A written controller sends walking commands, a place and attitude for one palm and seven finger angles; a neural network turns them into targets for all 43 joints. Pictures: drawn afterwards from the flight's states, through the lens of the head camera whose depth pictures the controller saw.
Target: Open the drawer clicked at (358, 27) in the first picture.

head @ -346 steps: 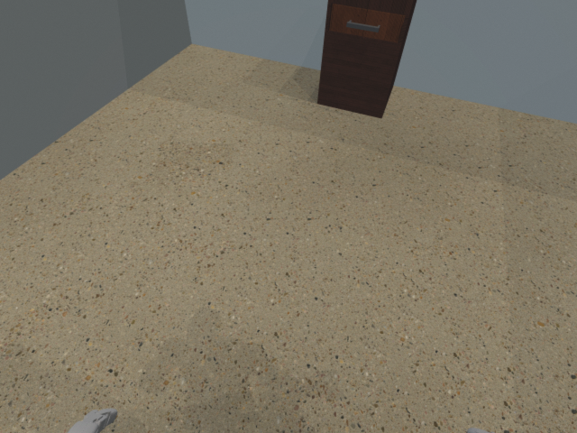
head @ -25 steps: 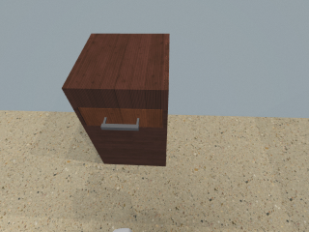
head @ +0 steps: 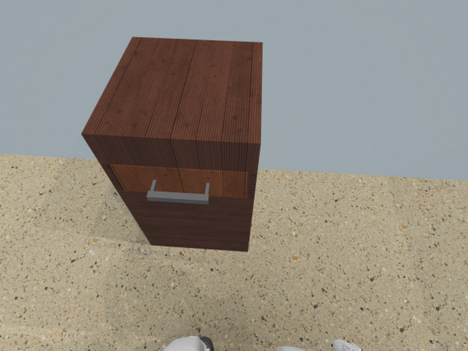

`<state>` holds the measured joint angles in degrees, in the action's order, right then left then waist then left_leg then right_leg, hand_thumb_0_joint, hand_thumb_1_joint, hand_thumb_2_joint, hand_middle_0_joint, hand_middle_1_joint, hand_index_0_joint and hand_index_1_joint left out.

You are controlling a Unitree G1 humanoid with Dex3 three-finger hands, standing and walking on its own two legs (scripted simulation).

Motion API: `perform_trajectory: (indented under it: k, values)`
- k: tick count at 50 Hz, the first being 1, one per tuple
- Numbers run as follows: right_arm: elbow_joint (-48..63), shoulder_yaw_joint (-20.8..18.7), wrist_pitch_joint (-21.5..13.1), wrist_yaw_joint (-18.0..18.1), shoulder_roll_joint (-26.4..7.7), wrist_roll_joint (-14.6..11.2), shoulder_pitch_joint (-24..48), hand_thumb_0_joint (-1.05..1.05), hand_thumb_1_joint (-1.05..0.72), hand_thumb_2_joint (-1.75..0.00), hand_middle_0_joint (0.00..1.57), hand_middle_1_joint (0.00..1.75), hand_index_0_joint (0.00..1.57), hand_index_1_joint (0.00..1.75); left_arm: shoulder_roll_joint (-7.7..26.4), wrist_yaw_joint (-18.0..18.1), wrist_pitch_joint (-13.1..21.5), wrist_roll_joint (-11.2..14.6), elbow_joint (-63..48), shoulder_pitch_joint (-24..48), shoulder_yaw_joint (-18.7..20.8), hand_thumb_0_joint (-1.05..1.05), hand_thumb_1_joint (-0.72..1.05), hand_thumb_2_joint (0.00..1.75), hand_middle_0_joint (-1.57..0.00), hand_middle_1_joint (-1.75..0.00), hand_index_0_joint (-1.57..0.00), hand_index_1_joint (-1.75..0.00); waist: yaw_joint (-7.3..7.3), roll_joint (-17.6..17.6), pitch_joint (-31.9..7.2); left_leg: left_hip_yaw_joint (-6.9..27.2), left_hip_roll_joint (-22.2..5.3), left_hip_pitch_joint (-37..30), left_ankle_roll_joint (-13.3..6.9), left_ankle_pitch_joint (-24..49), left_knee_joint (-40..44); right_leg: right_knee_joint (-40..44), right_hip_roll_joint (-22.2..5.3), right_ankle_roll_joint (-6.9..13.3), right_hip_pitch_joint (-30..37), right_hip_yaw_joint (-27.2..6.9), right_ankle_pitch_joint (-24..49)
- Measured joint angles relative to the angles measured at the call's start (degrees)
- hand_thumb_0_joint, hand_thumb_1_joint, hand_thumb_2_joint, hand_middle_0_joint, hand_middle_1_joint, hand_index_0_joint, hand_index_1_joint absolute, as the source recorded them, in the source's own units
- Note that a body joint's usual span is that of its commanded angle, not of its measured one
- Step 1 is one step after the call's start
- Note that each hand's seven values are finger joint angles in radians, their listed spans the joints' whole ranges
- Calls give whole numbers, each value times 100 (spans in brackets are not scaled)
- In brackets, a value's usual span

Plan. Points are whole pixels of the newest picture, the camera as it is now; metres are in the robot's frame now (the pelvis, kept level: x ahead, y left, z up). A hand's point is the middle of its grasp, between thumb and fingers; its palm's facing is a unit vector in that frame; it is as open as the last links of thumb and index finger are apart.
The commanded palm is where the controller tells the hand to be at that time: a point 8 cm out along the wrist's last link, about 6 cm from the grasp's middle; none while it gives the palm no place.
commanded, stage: come to a stop and stand still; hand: left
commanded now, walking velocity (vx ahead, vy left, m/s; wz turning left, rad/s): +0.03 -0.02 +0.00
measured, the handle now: (179, 191) +0.52 +0.21 -0.23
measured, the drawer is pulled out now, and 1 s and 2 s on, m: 0.00 0.00 0.00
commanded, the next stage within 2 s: look again from close up in 1.28 s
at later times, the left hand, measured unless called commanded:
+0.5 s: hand out of the picture -0.03 +0.11 -0.14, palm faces +0.12 -0.95 -0.27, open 7.3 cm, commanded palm none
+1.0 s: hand out of the picture -0.04 +0.15 -0.17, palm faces +0.09 -0.99 -0.13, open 7.4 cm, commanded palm none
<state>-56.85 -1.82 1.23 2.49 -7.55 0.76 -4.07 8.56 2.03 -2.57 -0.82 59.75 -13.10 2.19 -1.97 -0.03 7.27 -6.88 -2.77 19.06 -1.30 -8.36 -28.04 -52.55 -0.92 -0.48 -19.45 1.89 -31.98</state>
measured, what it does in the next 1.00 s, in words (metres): steps on the spot: right foot, then left foot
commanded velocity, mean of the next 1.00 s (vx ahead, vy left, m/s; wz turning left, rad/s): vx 0.05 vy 0.07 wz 0.00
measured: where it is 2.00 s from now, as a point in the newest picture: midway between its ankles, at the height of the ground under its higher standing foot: outside the picture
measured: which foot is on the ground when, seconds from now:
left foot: down 0.00-0.14, up 0.16-0.70, down 0.72-1.00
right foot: up 0.00-0.12, down 0.14-1.00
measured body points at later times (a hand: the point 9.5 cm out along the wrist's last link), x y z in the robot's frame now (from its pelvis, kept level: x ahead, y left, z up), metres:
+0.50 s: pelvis -0.03 -0.07 +0.02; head +0.01 -0.11 +0.46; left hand -0.03 +0.16 -0.12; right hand -0.02 -0.32 -0.16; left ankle -0.08 +0.09 -0.67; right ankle -0.04 -0.14 -0.73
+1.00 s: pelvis -0.02 +0.00 +0.01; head -0.02 +0.01 +0.46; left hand -0.04 +0.20 -0.16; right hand +0.04 -0.23 -0.14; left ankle -0.06 +0.10 -0.73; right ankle -0.04 -0.14 -0.73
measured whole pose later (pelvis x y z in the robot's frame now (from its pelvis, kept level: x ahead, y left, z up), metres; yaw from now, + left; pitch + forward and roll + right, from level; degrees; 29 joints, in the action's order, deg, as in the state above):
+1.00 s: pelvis -0.02 +0.00 +0.01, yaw +2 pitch +0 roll +0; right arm -62.1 0.2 -0.8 2.5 -8.9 0.5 -11.2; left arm 7.9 1.4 -0.5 -1.1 65.8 -15.6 0.3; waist -2.3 2.1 1.0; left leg -3.1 -0.2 7.8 -1.0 -15.3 -23.5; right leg -22.9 -2.6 -1.4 -8.5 3.9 -13.8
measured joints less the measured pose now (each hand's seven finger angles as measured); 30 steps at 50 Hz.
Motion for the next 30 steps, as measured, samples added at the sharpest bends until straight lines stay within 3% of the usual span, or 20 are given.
perform_trajectory:
  k: [3,7,11,18,24,30]
  values:
    - [-1,-72,66,-29,-145,38,-38,0,-92,-90,20,30,21,30,136,0,-15,-1,-142,106,80,0,91,89,-20,-30,-20,-30,64,-98,-6,9,-83,103,92,110,2,88,-39,-19,-80,-49,151]
    - [-91,-148,159,-110,-314,36,-292,0,-91,-90,20,30,21,30,302,1,86,-43,-246,68,122,0,91,89,-20,-30,-19,-30,108,-100,-245,57,-123,328,256,44,-284,1559,-149,47,460,10,881]
    - [-271,-204,333,-207,-465,34,-674,0,-91,-90,20,29,20,30,188,-24,76,-102,-175,-109,19,0,91,89,-19,-30,-19,-30,143,-198,-535,469,29,475,231,-1181,-1210,1826,-60,314,643,166,1155]
    - [-413,-191,174,-258,-568,61,-1190,1,-91,-90,19,29,20,30,-54,-72,199,-64,-65,-289,-63,1,92,89,-20,-30,-20,-30,158,-105,-712,620,181,287,292,-834,-2192,2898,-30,440,967,179,1773]
    - [-514,-147,230,-184,-586,39,-1283,1,-91,-90,19,29,20,30,-91,-47,310,-54,-58,-301,-29,1,93,89,-20,-30,-20,-30,35,-147,-509,650,203,64,409,-1225,-2112,3005,-70,473,930,323,1842]
    - [-422,-75,202,-162,-493,-22,-912,1,-91,-90,19,29,20,30,-77,-29,278,-79,125,-440,-25,0,92,89,-20,-30,-20,-30,-96,-98,-375,605,206,-157,381,-1456,-1430,2954,-147,401,902,324,1851]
